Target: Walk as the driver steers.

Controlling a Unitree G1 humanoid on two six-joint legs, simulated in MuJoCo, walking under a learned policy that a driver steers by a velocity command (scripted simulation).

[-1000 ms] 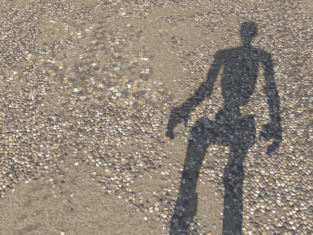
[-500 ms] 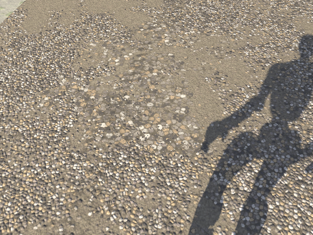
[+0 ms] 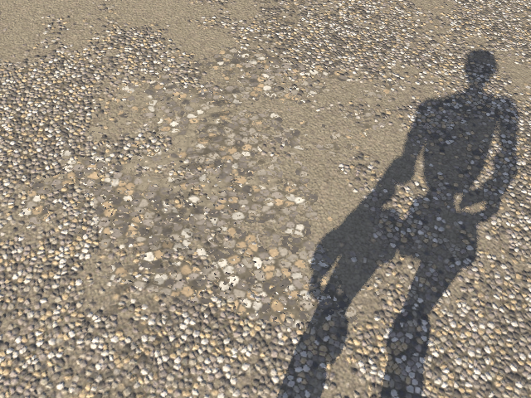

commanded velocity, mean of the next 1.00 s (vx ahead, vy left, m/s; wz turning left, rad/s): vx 0.05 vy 0.00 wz -0.55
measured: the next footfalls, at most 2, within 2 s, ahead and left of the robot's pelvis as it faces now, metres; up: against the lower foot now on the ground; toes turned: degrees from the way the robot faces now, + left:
right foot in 0.36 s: +0.07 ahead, -0.12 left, +0.00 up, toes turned -16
left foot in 0.84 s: +0.12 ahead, +0.06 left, +0.00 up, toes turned -33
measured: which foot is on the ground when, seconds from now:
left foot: down 0.00-0.36, up 0.38-0.82, down 0.84-1.00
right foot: up 0.00-0.34, down 0.36-0.84, up 0.86-1.00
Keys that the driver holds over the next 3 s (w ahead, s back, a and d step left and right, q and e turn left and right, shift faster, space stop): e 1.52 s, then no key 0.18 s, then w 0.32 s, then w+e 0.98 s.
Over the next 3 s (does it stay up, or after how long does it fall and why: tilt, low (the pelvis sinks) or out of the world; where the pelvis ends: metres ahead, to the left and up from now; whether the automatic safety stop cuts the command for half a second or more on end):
stays up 0.21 -0.57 0.00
